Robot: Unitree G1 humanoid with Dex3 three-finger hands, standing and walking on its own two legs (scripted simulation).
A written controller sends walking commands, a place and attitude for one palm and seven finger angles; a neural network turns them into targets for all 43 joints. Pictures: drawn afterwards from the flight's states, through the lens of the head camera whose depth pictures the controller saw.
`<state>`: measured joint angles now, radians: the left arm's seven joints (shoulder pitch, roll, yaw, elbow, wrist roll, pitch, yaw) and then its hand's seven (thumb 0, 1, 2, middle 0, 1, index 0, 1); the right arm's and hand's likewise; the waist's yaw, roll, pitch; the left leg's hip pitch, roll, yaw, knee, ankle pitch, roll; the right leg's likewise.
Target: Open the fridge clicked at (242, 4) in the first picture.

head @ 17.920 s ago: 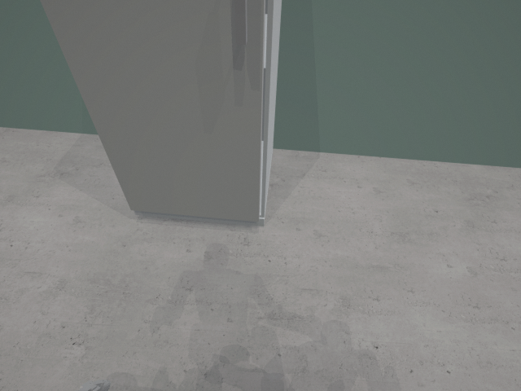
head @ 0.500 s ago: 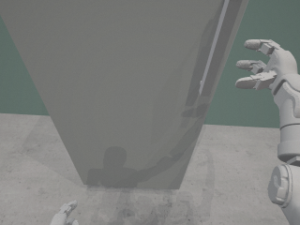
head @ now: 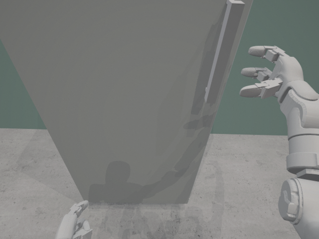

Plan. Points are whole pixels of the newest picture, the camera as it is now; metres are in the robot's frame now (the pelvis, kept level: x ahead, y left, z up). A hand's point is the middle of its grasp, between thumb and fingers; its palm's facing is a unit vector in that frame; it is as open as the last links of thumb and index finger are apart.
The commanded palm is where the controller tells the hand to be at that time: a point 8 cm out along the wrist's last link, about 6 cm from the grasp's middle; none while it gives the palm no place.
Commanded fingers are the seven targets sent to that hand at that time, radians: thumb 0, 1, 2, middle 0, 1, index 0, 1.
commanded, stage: move the hooked fingers beside the handle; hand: right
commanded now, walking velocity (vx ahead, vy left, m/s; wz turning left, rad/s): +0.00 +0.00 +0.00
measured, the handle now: (218, 56) +0.49 -0.11 +0.27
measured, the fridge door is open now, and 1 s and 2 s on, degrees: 0 0 0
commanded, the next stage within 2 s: feel for the door with the fingertips in 0.28 s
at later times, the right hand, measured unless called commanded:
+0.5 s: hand (249, 74) +0.42 -0.17 +0.26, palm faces +0.01 +1.00 -0.01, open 14.0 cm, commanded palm +0.40 -0.22 +0.26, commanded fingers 0.00 0.50 -0.30 0.30 1.20 0.30 1.20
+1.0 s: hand (233, 70) +0.43 -0.14 +0.26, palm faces +0.01 +1.00 -0.01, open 14.0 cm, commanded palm +0.41 -0.19 +0.26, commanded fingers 0.00 0.50 -0.30 0.30 1.20 0.30 1.20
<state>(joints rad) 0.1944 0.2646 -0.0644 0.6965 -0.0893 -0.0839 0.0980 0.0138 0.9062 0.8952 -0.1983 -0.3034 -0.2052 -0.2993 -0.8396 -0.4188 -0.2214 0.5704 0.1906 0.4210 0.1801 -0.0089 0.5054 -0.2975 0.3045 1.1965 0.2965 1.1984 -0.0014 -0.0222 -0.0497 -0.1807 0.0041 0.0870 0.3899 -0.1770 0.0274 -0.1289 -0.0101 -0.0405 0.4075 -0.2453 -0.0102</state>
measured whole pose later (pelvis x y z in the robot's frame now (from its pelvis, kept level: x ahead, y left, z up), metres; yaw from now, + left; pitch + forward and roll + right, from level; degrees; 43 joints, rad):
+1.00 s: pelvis +0.00 +0.01 +0.00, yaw +1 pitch -2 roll +0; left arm 0.21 0.25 -0.07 0.71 -0.08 -0.07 0.09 0.01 0.91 0.90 -0.20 -0.30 -0.21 -0.30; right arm -0.89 -0.35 -0.21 0.63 0.17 0.39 0.10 -0.01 0.50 -0.30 0.31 1.20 0.30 1.21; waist 0.02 -0.03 -0.05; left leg -0.19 -0.01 0.08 0.39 -0.17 0.04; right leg -0.12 -0.02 -0.05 0.39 -0.23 0.00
